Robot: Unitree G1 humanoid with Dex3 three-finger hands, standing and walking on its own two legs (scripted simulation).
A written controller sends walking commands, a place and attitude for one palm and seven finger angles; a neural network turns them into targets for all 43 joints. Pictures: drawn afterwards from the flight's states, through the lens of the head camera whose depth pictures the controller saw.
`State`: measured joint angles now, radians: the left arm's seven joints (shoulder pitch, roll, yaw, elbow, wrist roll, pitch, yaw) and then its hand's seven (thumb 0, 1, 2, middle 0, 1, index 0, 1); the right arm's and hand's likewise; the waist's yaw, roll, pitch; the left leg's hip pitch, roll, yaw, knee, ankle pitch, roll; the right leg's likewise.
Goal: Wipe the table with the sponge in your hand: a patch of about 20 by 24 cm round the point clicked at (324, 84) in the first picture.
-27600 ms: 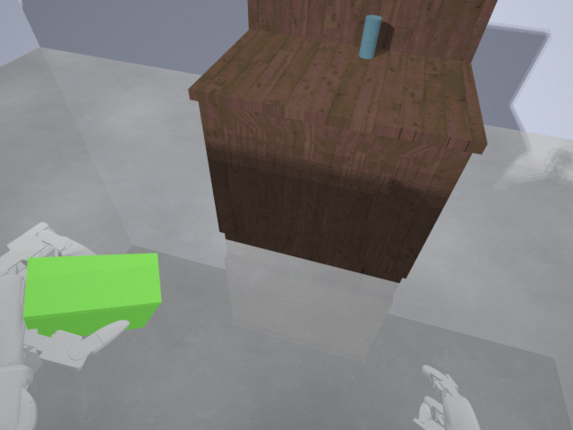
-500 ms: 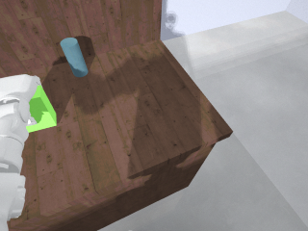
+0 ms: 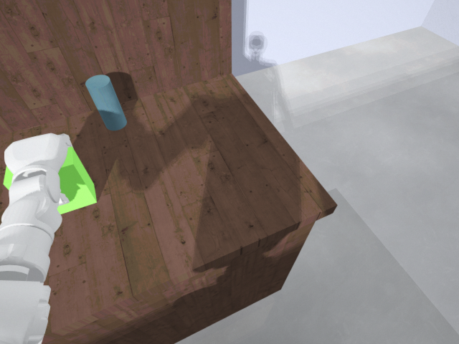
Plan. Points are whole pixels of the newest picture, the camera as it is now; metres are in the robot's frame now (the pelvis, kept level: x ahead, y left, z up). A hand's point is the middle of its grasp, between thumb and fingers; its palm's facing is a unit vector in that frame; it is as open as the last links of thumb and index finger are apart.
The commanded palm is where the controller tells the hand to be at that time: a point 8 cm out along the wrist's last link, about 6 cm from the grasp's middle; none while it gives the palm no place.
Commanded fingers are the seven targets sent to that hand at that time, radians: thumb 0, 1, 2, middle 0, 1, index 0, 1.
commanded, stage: wipe back along the middle lane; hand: left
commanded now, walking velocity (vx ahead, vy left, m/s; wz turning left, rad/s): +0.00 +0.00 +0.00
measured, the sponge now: (59, 190) +0.38 +0.35 +0.03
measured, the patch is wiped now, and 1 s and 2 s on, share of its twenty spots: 0.45 0.55 0.70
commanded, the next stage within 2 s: slide across to the third lane in 1.36 s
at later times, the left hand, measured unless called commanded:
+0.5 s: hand (55, 194) +0.35 +0.32 +0.06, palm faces -0.05 -0.01 -1.00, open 9.8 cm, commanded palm +0.31 +0.30 +0.10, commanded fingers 0.00 0.10 1.30 -1.20 -1.60 -1.20 -1.60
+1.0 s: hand (58, 215) +0.31 +0.30 +0.07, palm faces -0.01 -0.03 -1.00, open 9.8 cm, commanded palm +0.27 +0.28 +0.10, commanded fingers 0.00 0.10 1.30 -1.20 -1.60 -1.20 -1.60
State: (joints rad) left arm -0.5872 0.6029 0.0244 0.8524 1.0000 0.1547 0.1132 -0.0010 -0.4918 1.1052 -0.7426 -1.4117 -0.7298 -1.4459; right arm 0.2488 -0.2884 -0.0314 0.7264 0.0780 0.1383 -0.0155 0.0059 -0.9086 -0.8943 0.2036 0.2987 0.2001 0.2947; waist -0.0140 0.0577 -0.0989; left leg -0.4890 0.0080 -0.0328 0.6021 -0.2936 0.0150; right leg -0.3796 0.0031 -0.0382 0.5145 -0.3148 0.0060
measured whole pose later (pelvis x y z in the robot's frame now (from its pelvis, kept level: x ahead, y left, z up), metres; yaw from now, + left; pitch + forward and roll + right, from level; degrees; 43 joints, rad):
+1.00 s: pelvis +0.01 +0.00 +0.00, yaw +0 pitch +5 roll -1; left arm -0.13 0.48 -0.07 0.25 0.94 0.35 0.12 0.03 -0.46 1.08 -0.71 -1.43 -0.71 -1.45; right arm 0.14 -0.27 -0.01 0.66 0.09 0.13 0.00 0.01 -0.91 -0.89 0.20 0.30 0.20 0.29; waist 0.05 0.09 -0.09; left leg -0.34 -0.01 -0.03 0.55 -0.29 0.02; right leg -0.24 -0.01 -0.03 0.48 -0.32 0.01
